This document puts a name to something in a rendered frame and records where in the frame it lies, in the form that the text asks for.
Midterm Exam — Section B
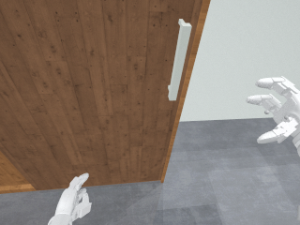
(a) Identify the wardrobe door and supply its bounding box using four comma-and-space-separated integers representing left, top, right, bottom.
0, 151, 30, 187
0, 0, 203, 190

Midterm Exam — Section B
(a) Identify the right robot hand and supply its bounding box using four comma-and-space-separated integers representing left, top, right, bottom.
246, 76, 300, 144

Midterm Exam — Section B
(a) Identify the handle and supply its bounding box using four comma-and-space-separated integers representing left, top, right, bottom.
168, 19, 192, 101

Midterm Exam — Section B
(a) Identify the left robot hand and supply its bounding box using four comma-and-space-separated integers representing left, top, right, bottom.
54, 173, 92, 222

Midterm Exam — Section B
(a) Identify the left robot forearm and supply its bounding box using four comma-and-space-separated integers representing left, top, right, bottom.
48, 214, 72, 225

